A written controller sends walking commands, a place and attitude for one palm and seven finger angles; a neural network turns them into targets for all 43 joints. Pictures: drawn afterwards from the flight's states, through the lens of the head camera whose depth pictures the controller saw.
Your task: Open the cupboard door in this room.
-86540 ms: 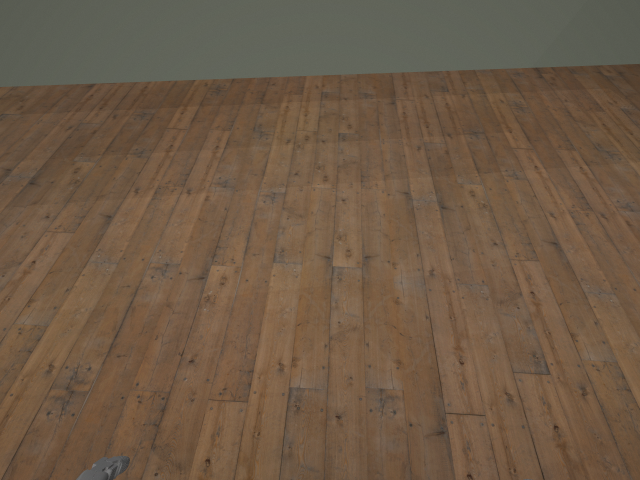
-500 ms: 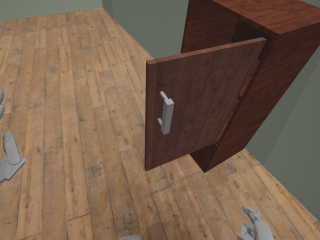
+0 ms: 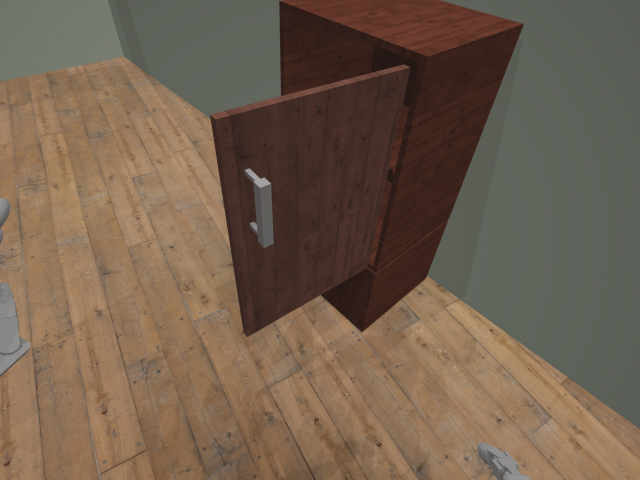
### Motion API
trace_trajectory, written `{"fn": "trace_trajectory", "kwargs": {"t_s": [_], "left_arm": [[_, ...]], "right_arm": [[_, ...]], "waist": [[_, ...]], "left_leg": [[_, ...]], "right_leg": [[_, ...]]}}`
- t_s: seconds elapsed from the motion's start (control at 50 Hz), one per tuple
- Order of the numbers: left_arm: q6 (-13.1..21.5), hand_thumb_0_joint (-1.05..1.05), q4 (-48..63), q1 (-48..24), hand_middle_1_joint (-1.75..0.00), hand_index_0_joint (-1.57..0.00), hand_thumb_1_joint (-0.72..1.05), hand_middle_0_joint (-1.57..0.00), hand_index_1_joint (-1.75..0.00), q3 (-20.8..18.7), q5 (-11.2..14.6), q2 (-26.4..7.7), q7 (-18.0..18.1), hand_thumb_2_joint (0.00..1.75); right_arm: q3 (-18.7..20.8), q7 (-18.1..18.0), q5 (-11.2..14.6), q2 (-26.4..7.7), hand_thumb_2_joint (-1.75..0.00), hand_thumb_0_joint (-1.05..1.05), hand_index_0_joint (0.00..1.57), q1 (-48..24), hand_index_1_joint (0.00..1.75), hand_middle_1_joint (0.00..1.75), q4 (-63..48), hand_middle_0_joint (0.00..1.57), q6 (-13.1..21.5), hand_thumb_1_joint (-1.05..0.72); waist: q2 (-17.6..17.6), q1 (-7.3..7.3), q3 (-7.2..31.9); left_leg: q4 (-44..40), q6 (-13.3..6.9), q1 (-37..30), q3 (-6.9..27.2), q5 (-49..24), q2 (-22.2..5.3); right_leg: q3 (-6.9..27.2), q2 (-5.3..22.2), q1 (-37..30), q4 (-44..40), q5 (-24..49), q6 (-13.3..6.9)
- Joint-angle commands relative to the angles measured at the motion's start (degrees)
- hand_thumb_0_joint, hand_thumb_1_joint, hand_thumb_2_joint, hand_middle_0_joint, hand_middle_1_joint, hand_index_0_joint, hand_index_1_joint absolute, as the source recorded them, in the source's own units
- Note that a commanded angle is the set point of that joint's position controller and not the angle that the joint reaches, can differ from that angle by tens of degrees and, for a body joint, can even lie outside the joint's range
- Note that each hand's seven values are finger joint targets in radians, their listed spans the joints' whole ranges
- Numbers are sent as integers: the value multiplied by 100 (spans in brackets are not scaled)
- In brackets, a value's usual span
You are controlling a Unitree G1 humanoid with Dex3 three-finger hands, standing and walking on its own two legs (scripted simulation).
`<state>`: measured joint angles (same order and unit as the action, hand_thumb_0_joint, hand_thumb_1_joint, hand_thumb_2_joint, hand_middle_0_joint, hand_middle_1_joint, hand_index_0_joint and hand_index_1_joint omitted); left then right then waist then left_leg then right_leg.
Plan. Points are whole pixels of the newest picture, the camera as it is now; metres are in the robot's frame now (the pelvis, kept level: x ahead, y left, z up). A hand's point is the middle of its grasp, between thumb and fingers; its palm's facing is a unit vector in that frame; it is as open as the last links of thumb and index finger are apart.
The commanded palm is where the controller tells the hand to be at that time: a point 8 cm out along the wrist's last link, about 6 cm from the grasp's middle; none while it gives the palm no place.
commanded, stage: stop stepping back and stand still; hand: left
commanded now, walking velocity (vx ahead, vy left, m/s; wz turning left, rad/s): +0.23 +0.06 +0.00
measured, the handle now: (258, 208) +0.55 +0.15 +0.03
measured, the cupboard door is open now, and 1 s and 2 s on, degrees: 84 84 84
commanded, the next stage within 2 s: let the arm hang, fingers relaxed in 1.26 s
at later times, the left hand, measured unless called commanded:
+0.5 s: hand out of the picture +0.13 +0.26 +0.19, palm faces +0.53 -0.71 -0.46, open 7.4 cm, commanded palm +0.07 +0.29 +0.19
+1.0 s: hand out of the picture +0.10 +0.28 +0.16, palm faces +0.45 -0.77 -0.45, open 7.4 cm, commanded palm +0.05 +0.31 +0.19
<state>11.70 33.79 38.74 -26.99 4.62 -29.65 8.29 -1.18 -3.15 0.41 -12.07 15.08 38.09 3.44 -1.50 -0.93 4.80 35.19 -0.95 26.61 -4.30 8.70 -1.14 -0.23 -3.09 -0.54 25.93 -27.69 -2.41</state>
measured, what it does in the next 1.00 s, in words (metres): steps on the spot: right foot, then left foot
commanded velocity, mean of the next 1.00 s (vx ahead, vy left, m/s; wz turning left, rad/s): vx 0.01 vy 0.00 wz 0.00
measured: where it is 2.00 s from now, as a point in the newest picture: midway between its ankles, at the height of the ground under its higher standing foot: outside the picture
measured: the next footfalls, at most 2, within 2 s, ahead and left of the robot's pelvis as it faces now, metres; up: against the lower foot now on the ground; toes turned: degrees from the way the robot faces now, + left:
right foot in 0.20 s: -0.02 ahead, -0.09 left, +0.00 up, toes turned -1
left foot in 0.48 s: -0.02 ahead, +0.12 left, +0.00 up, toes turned +5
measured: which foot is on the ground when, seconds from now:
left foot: down 0.00-0.22, up 0.24-0.46, down 0.48-1.00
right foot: down 0.00-0.08, up 0.10-0.18, down 0.20-1.00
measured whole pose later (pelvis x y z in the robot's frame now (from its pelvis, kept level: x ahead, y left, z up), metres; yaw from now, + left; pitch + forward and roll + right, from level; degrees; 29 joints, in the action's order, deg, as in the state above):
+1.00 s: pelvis -0.08 +0.00 +0.02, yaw +2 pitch -1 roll -1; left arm 9.2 23.1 31.2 -21.3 2.2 -21.5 9.1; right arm -0.9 -4.3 0.3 -12.1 13.1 36.7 6.1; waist 0.9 -0.9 -1.2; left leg 24.5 -0.8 12.8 -3.0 11.2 -1.3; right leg -3.5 -2.0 10.7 21.0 -9.9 -2.0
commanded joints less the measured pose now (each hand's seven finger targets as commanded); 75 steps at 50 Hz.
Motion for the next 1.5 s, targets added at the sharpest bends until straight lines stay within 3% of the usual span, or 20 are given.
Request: {"fn": "trace_trajectory", "kwargs": {"t_s": [0.0,0.04,0.06,0.1,0.16,0.18,0.2,0.22,0.24,0.28,0.34,0.44,0.48,0.52,0.56,0.78,1.32,1.34,1.4,1.48], "left_arm": [[172,0,-157,-1475,-30,-20,90,-20,-30,-387,-92,-655,105,90],[198,0,-170,-1844,-30,-20,90,-20,-30,-232,-162,-655,86,90],[196,0,-14,-1941,-30,-20,90,-20,-30,-75,-185,-506,86,90],[80,0,52,-1700,-30,-20,90,-20,-30,-161,-272,-504,114,90],[86,0,309,-934,-30,-20,90,-20,-30,-369,-259,-571,148,90],[135,0,528,-712,-30,-20,90,-20,-30,-446,-281,-648,138,90],[163,0,709,-573,-30,-20,90,-20,-30,-589,-295,-809,132,90],[210,0,1031,-767,-30,-20,90,-20,-30,-617,-263,-885,138,90],[261,0,1141,-1028,-30,-20,90,-20,-30,-747,-267,-918,188,90],[347,0,715,-967,-30,-20,90,-20,-30,-697,-253,-720,142,90],[460,0,93,-1395,-30,-20,90,-20,-30,-451,-304,-527,221,90],[311,0,-585,-1186,-30,-20,90,-20,-30,-40,-297,-42,265,90],[323,0,-30,-1365,-30,-20,90,-20,-30,-21,-319,-182,230,90],[288,0,84,-1163,-30,-20,90,-20,-30,-170,-356,-351,198,90],[291,0,640,-1192,-30,-20,90,-20,-30,-151,-347,-392,161,90],[231,0,82,-725,-30,-20,90,-20,-30,-344,-191,-318,201,90],[187,0,130,-731,-30,-20,90,-20,-30,-158,-230,-236,157,90],[-366,0,-4148,-1501,-30,-20,90,-20,-30,2361,-500,854,-512,90],[-1118,0,-4516,-1626,-30,-20,90,-20,-30,2042,-623,848,-777,90],[-1073,0,-5803,-2004,-30,-20,90,-20,-30,2177,-691,700,-803,90]], "right_arm": [[328,-203,77,-874,-90,0,20,-608,30,30,-814,20,447,-90],[300,-167,8,-879,-90,0,20,-609,30,30,-746,20,525,-90],[297,-135,-21,-766,-90,0,20,-679,30,30,-744,20,598,-90],[308,-118,-41,-780,-90,0,20,-912,30,30,-868,20,642,-90],[362,-124,-7,-699,-90,0,20,-898,30,30,-1012,20,599,-90],[378,-101,7,-614,-90,0,20,-891,30,30,-1111,20,553,-90],[408,-69,7,-534,-90,0,20,-850,30,30,-1142,20,467,-90],[442,-70,-45,-627,-90,0,20,-915,30,30,-1101,20,420,-90],[439,-44,-80,-661,-90,0,20,-883,30,30,-951,20,435,-90],[386,-89,-80,-515,-90,0,20,-675,30,30,-834,20,494,-90],[279,-267,-51,-432,-90,0,20,-779,30,30,-764,20,622,-90],[378,-275,-23,-654,-90,0,20,-562,30,30,-678,20,812,-90],[444,-199,18,-838,-90,0,20,-624,30,30,-829,20,747,-90],[425,-171,22,-774,-90,0,20,-636,30,30,-885,20,702,-90],[322,-137,12,-660,-90,0,20,-730,30,30,-973,20,696,-90],[299,-118,-28,-619,-90,0,20,-755,30,30,-1082,20,556,-90],[315,-157,-13,-713,-90,0,20,-745,30,30,-1053,20,540,-90],[513,370,52,-1243,-90,0,20,-1110,30,30,353,20,1017,-90],[540,345,-94,-1354,-90,0,20,-469,30,30,360,20,265,-90],[394,306,-174,-1271,-90,0,20,-685,30,30,469,20,10,-90]], "waist": [[320,388,58],[1506,319,37],[1457,263,-308],[999,82,-991],[1303,-21,-642],[890,-6,-580],[-367,19,-604],[-914,42,-710],[-631,125,-836],[-124,332,-883],[-11,216,-610],[-161,83,-99],[8,45,223],[15,136,275],[603,116,319],[515,157,-375],[474,104,-186],[436,396,-767],[519,245,-283],[-701,65,96]], "left_leg": [[-362,-441,-2277,391,-1713,-160],[-1189,-1101,-2256,2127,-1146,-1130],[-2046,-1098,-1444,2734,746,-1435],[-2968,-559,714,1984,3054,-1188],[-2345,-75,1413,730,3091,-539],[-1302,56,1299,319,2747,-150],[892,222,516,-48,2015,362],[2656,281,420,349,1730,438],[3324,318,427,616,1420,357],[3162,308,358,680,819,-13],[1000,183,-149,276,993,-71],[-1292,-113,-1670,335,-71,-193],[-988,-224,-2164,668,-1464,-662],[-793,-160,-2044,472,-1836,-544],[-1074,-61,-1702,486,-1572,-465],[-1418,23,-1076,559,520,-298],[-1853,63,-1079,619,238,-324],[-1046,54,-927,847,-918,-510],[-1231,-260,-772,1096,-1011,-827],[-1105,-339,-891,1164,-628,-607]], "right_leg": [[-176,727,1675,1221,5050,583],[-48,213,2570,2412,984,604],[142,175,2353,2738,-465,390],[-202,102,953,2168,-482,133],[-559,51,-297,724,-26,82],[-81,401,20,44,-292,-36],[1450,1421,1578,-1367,-1386,-353],[3052,2494,2732,-2204,-1958,-748],[3186,2443,3210,-2356,-2171,-709],[1958,1876,2894,-1827,-888,-600],[885,1348,1629,-1108,1273,-346],[726,968,934,-406,3029,245],[556,722,1000,-208,3425,534],[447,657,793,-170,4083,461],[290,623,540,-54,3631,296],[548,568,1023,-914,1721,201],[91,388,659,-748,2120,300],[-263,663,1853,23,2157,150],[-27,597,1679,525,1354,27],[235,742,1177,226,1753,-45]]}}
